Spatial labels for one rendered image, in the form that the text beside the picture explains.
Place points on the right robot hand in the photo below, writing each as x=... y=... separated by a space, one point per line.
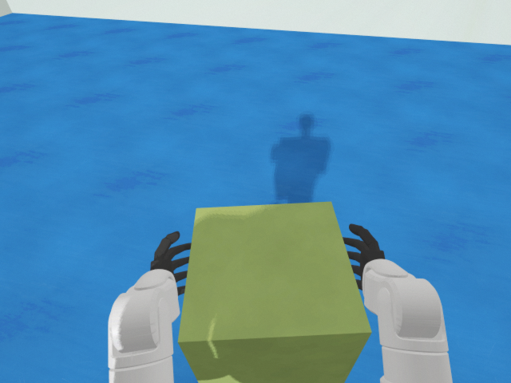
x=369 y=250

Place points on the left robot hand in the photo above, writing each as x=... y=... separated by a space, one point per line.
x=164 y=254

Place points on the left robot forearm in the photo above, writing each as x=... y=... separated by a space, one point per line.
x=140 y=346

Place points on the right robot forearm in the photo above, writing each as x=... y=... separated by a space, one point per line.
x=411 y=324

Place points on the carton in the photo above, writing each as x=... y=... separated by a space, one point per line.
x=271 y=297

